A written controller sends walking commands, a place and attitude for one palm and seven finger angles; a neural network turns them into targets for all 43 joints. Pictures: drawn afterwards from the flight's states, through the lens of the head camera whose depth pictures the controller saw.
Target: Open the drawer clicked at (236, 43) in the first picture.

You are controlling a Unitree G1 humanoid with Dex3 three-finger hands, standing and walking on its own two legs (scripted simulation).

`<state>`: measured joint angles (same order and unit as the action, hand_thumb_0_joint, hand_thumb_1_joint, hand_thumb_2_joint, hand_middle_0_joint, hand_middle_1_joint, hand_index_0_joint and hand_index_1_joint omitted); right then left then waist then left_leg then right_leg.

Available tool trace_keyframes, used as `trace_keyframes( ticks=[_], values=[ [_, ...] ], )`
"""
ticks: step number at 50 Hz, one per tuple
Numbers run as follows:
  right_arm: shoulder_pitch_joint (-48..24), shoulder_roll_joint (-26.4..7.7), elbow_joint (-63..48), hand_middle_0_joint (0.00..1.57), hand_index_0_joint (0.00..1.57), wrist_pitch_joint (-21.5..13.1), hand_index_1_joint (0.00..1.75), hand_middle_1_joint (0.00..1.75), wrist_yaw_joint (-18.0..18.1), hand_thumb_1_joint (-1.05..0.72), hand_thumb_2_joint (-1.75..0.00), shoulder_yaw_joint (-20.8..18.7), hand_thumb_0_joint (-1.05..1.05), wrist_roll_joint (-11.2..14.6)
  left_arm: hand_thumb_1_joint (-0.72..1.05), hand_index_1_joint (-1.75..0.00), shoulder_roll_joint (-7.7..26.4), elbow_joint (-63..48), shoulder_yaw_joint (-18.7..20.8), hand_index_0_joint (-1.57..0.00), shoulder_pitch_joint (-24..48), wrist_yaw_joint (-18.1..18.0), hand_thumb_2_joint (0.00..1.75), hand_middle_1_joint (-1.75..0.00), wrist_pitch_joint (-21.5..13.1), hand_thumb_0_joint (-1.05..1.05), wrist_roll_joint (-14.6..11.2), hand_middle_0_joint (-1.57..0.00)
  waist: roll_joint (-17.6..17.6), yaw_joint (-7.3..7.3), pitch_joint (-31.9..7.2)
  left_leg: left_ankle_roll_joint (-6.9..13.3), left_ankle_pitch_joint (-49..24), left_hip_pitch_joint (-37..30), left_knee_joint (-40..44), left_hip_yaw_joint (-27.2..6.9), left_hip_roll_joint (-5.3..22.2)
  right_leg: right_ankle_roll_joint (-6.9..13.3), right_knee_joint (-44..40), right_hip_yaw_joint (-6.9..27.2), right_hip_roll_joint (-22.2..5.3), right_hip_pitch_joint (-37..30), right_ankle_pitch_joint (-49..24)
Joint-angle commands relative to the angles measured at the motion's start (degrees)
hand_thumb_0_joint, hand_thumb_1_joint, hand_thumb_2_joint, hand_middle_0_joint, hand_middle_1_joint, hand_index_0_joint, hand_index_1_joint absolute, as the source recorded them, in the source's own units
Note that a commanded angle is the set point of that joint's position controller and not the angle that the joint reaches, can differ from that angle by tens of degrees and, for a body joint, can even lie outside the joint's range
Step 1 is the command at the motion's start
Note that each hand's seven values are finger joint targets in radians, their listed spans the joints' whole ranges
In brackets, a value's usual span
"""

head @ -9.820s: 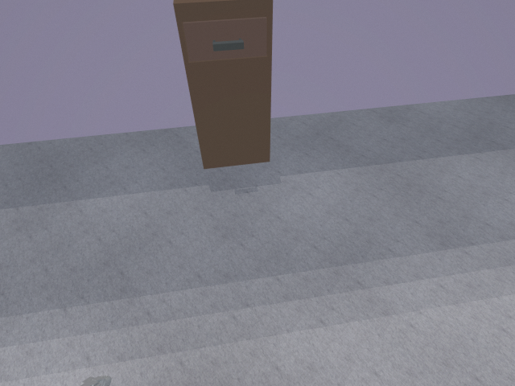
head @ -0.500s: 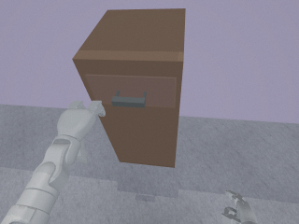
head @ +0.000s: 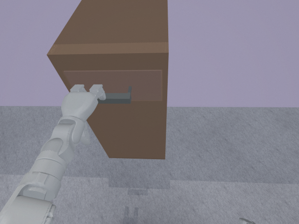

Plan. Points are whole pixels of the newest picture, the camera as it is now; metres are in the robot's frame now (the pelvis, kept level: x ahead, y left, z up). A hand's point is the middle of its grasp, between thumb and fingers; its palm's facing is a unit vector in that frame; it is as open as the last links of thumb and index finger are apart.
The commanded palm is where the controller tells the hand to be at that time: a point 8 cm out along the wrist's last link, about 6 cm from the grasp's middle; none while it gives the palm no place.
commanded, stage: move the hooked fingers above the handle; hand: left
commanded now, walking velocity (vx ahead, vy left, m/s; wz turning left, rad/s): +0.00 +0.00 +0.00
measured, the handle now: (114, 93) +0.56 +0.17 -0.03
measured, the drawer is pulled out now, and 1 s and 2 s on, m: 0.00 0.00 0.00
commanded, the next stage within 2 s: none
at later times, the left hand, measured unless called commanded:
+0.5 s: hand (99, 99) +0.47 +0.19 +0.04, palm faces +0.01 -0.02 -1.00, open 13.8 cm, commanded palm +0.44 +0.20 +0.09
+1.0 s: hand (112, 89) +0.52 +0.16 +0.03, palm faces +0.02 -0.02 -1.00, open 13.7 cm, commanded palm +0.48 +0.19 +0.08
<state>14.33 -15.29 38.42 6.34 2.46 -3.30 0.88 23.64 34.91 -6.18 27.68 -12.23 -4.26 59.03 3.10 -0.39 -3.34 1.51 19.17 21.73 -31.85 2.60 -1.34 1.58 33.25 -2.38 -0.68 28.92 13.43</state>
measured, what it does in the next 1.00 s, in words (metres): stands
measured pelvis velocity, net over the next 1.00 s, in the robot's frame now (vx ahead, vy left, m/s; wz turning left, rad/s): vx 0.01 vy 0.01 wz -0.04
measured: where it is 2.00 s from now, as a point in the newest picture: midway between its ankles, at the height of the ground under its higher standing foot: outside the picture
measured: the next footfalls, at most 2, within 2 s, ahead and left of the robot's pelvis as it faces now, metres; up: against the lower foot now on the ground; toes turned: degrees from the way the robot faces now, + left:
none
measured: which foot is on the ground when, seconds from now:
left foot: down 0.00-1.00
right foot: down 0.00-1.00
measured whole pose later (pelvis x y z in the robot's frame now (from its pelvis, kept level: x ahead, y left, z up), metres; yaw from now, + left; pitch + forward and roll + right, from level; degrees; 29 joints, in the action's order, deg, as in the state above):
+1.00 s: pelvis +0.01 +0.01 -0.01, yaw -2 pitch +19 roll +0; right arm 19.4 -15.4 40.8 7.3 0.0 -2.9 -1.1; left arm 20.9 63.7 -3.9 52.4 -22.3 3.1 62.7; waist 3.7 6.9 -7.8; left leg 2.4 22.9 35.2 -39.1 4.3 -0.4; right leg 0.7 38.1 -0.7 0.2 42.0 14.9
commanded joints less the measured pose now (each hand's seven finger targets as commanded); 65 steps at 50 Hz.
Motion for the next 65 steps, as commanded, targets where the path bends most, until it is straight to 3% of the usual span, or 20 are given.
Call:
trace_keyframes(
  ticks=[1, 5, 8, 10, 17, 20, 21, 26, 30, 31, 36, 40, 43, 47, 50, 51, 54, 58, 61, 65],
  values=[
    [-0.49, -6.3, -6.06, 0.2, 0.2, -2.1, 0.3, 0.3, -0.15, -0.9, -0.9, -2.14, 0.0, -0.02, -0.5, -1.2, 13.31, -7.99, 6.84, -0.3, 25.01, -5.07, 0.3, -1.2, 0.88, 0.0, 0.59, -0.3, -2.5, -0.15, -20.76, 0.23, -20.06, -0.4, 2.66, -0.89, -1.06, 0.98, -1.17, 2.12, 0.97, -16.81, -15.62],
    [0.48, -6.53, -5.71, 0.2, 0.2, -1.88, 0.3, 0.3, -0.56, -0.9, -0.9, -2.46, 0.0, 0.05, -0.5, -1.2, 11.05, -4.5, 4.78, -0.3, 26.27, -5.05, 0.3, -1.2, 2.44, 0.0, 0.84, -0.3, -3.53, 0.46, -22.42, 0.23, -21.49, -0.61, 2.23, -0.8, -0.83, 0.92, -0.81, 1.78, 1.18, -16.5, -16.76],
    [1.36, -6.76, -5.21, 0.2, 0.2, -1.63, 0.3, 0.3, -0.66, -0.9, -0.9, -2.46, 0.0, 0.17, -0.5, -1.2, 7.41, -0.57, 1.28, -0.3, 29.23, -4.21, 0.3, -1.2, 3.34, 0.0, 0.59, -0.3, -5.31, 2.08, -19.97, 0.38, -20.46, -0.52, 2.01, -0.98, -0.57, 0.77, -1.27, 1.41, 1.35, -13.73, -15.65],
    [2.16, -7.14, -5.05, 0.2, 0.2, -1.54, 0.3, 0.3, -0.48, -0.9, -0.9, -2.44, 0.0, 0.07, -0.5, -1.2, 8.93, 0.74, 2.09, -0.3, 32.66, -3.92, 0.3, -1.2, 2.97, 0.0, 0.74, -0.3, -6.58, 2.7, -19.86, 0.66, -18.96, 0.12, 1.95, -1.2, -0.57, 0.64, -1.37, 1.53, 1.34, -13.38, -14.42],
    [4.38, -6.48, -4.62, 0.2, 0.2, -1.44, 0.3, 0.3, -0.43, -0.9, -0.9, -2.48, 0.0, -0.87, -0.5, -1.2, 11.18, 2.3, 4.49, -0.3, 38.04, -6.66, 0.3, -1.2, 0.53, 0.0, 2.62, -0.3, -1.62, 2.36, -24.22, 0.12, -23.21, -0.46, 0.02, -1.74, -0.67, 1.15, 1.03, 1.49, 1.52, -12.04, -16.64],
    [5.39, -6.48, -3.93, 0.2, 0.2, -1.53, 0.3, 0.3, -0.99, -0.9, -0.9, -2.64, 0.0, -1.2, -0.5, -1.2, 10.32, 5.15, 4.44, -0.3, 39.91, -8.65, 0.3, -1.2, 1.56, 0.0, 2.83, -0.3, -1.94, 3.24, -24.5, -0.15, -24.9, 0.12, -0.82, -1.82, -0.38, 1.09, 1.56, 1.15, 1.75, -10.73, -17.54],
    [5.61, -6.55, -3.72, 0.2, 0.2, -1.43, 0.3, 0.3, -1.17, -0.9, -0.9, -2.69, 0.0, -1.26, -0.5, -1.2, 11.28, 7.12, 5.75, -0.3, 38.02, -9.15, 0.3, -1.2, 2.29, 0.0, 2.87, -0.3, -3.14, 2.75, -24.88, 0.01, -24.98, 0.99, -0.97, -1.41, -0.45, 1.02, 1.69, 1.21, 1.83, -11.7, -18.32],
    [6.39, -7.0, -3.62, 0.2, 0.2, -0.97, 0.3, 0.3, -1.63, -0.9, -0.9, -2.77, 0.0, -1.06, -0.5, -1.2, 8.78, 11.2, 3.2, -0.3, 39.73, -8.78, 0.3, -1.2, 5.58, 0.0, 2.79, -0.3, -4.13, 3.69, -25.86, 0.19, -25.05, 2.48, -1.06, -0.97, -0.39, 0.79, 1.7, 1.35, 1.87, -12.46, -19.85],
    [7.63, -7.46, -3.16, 0.2, 0.2, -0.89, 0.3, 0.3, -1.31, -0.9, -0.9, -2.92, 0.0, -0.92, -0.5, -1.2, 5.84, 12.15, -0.56, -0.3, 45.24, -6.7, 0.3, -1.2, 5.41, 0.0, 2.05, -0.3, -5.12, 6.59, -23.84, 0.72, -21.99, 2.5, -1.48, -1.31, -0.3, 0.44, 0.72, 1.56, 2.0, -9.91, -17.72],
    [8.13, -7.57, -2.9, 0.2, 0.2, -0.95, 0.3, 0.3, -1.11, -0.9, -0.9, -3.03, 0.0, -0.94, -0.5, -1.2, 8.17, 12.57, 1.37, -0.3, 45.22, -6.55, 0.3, -1.2, 4.82, 0.0, 2.26, -0.3, -4.65, 6.4, -24.25, 0.8, -21.51, 2.51, -1.61, -1.33, -0.3, 0.5, 0.8, 1.78, 1.97, -9.97, -17.27],
    [10.51, -7.5, -1.72, 0.2, 0.2, -1.75, 0.3, 0.3, -0.61, -0.9, -0.9, -3.1, 0.0, -1.7, -0.5, -1.2, 9.13, 11.16, 1.57, -0.3, 52.58, -7.89, 0.3, -1.2, 1.32, 0.0, 3.07, -0.3, -1.3, 8.06, -27.02, 0.67, -22.12, 1.46, -3.42, -2.44, -0.33, 0.71, 2.27, 1.91, 2.13, -6.34, -16.22],
    [11.73, -7.5, -0.75, 0.2, 0.2, -1.85, 0.3, 0.3, -1.44, -0.9, -0.9, -3.05, 0.0, -2.61, -0.5, -1.2, 10.61, 14.49, 3.92, -0.3, 53.07, -11.48, 0.3, -1.2, 2.02, 0.0, 4.02, -0.3, 1.95, 7.8, -29.99, -0.26, -28.11, 1.66, -5.65, -2.82, -0.04, 0.92, 4.59, 1.24, 2.45, -4.21, -18.24],
    [11.16, -8.06, -0.85, 0.2, 0.2, -1.32, 0.3, 0.3, -2.13, -0.9, -0.9, -2.33, 0.0, -2.68, -0.5, -1.2, 14.5, 20.63, 7.65, -0.3, 47.87, -13.22, 0.3, -1.2, 6.26, 0.0, 3.83, -0.3, -1.38, 6.1, -29.15, 0.02, -26.24, 7.41, -5.31, -1.46, -0.41, 0.73, 5.17, 1.24, 2.47, -8.01, -20.53],
    [10.32, -8.62, -1.96, 0.2, 0.2, -0.38, 0.3, 0.3, -2.28, -0.9, -0.9, -2.21, 0.0, -1.97, -0.5, -1.2, 14.99, 23.86, 6.88, -0.3, 44.07, -11.46, 0.3, -1.2, 10.98, 0.0, 3.76, -0.3, -4.6, 5.36, -30.01, 0.43, -24.42, 10.39, -4.25, 0.03, -0.35, 0.21, 4.5, 1.81, 2.23, -12.78, -23.4],
    [9.89, -8.79, -2.84, 0.2, 0.2, 0.4, 0.3, 0.3, -1.82, -0.9, -0.9, -2.05, 0.0, -1.49, -0.5, -1.2, 16.9, 21.85, 7.57, -0.3, 43.2, -9.74, 0.3, -1.2, 11.57, 0.0, 3.89, -0.3, -5.57, 4.6, -30.86, 0.73, -24.36, 10.57, -3.37, 0.48, -0.25, 0.02, 3.99, 2.27, 2.04, -15.61, -24.78],
    [9.4, -8.57, -3.09, 0.2, 0.2, 0.59, 0.3, 0.3, -1.68, -0.9, -0.9, -2.03, 0.0, -1.31, -0.5, -1.2, 14.99, 22.4, 6.25, -0.3, 41.57, -9.07, 0.3, -1.2, 11.89, 0.0, 3.55, -0.3, -6.39, 4.74, -29.07, 0.82, -22.82, 10.95, -2.84, 0.85, -0.34, -0.08, 3.29, 2.31, 2.06, -15.69, -24.13],
    [8.81, -8.7, -4.0, 0.2, 0.2, 0.13, 0.3, 0.3, -0.53, -0.9, -0.9, -1.97, 0.0, -0.69, -0.5, -1.2, 15.58, 18.9, 6.08, -0.3, 43.55, -6.69, 0.3, -1.2, 9.14, 0.0, 2.42, -0.3, -8.2, 5.78, -25.74, 1.32, -17.67, 10.98, -1.65, 0.73, -0.24, -0.31, 1.45, 2.88, 1.73, -15.38, -20.15],
    [10.46, -7.94, -3.84, 0.2, 0.2, -1.37, 0.3, 0.3, 0.43, -0.9, -0.9, -2.79, 0.0, -1.06, -0.5, -1.2, 12.8, 10.61, 3.24, -0.3, 48.22, -5.34, 0.3, -1.2, 1.92, 0.0, 2.96, -0.3, -1.86, 7.03, -28.01, 1.41, -17.78, 5.01, -2.41, -0.58, -0.04, 0.13, 1.3, 3.09, 1.88, -10.86, -16.31],
    [11.76, -7.41, -2.13, 0.2, 0.2, -2.54, 0.3, 0.3, 0.16, -0.9, -0.9, -3.34, 0.0, -1.66, -0.5, -1.2, 7.0, 8.59, -1.11, -0.3, 52.78, -7.1, 0.3, -1.2, -1.94, 0.0, 2.97, -0.3, 1.26, 9.41, -25.52, 0.97, -17.77, 0.84, -3.82, -2.54, 0.39, 0.43, 1.27, 2.1, 2.16, -2.6, -11.51],
    [12.81, -7.7, -0.23, 0.2, 0.2, -3.09, 0.3, 0.3, -0.76, -0.9, -0.9, -3.42, 0.0, -2.35, -0.5, -1.2, 8.15, 10.41, 0.72, -0.3, 57.02, -11.45, 0.3, -1.2, -1.73, 0.0, 2.88, -0.3, 2.37, 10.2, -27.89, 0.15, -20.1, -0.82, -5.36, -4.17, 0.37, 0.64, 2.75, 1.07, 2.46, 1.15, -10.34]
  ],
)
